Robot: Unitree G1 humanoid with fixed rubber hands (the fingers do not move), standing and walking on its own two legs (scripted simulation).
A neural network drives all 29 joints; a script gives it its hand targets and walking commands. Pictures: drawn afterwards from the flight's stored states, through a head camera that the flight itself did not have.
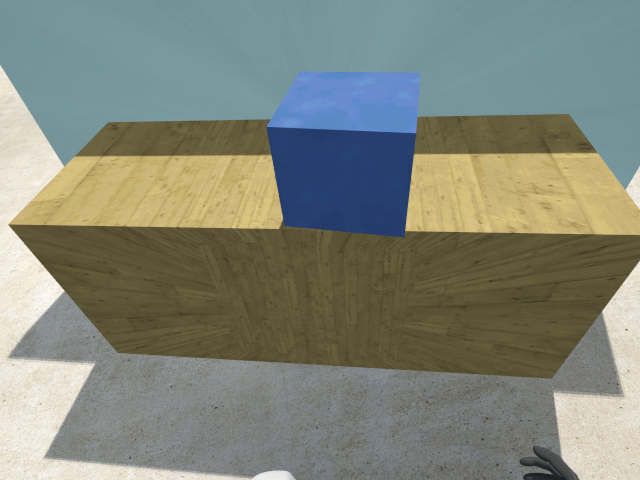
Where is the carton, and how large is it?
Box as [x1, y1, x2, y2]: [266, 71, 420, 236]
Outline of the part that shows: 300,71 266,127 284,225 404,236 416,129 420,73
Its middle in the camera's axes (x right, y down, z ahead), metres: +0.07 -0.19 +0.86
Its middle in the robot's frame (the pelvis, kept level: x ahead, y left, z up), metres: +0.76 -0.05 +0.01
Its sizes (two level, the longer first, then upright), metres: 0.267 0.253 0.247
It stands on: a pedestal, 0.63 m high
